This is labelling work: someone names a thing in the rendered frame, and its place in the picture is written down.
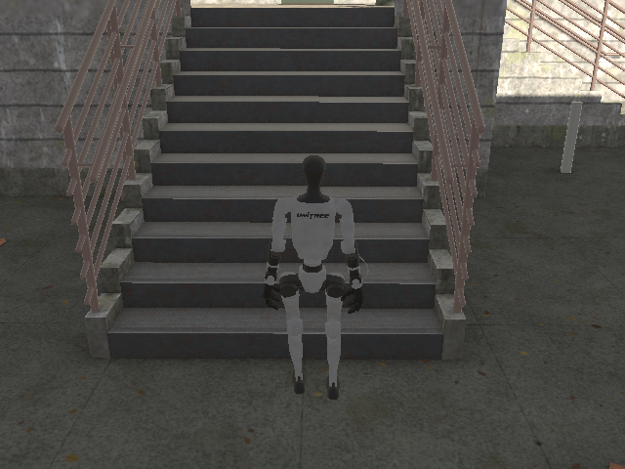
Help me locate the stairs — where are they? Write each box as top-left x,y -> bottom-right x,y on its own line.
107,8 -> 443,360

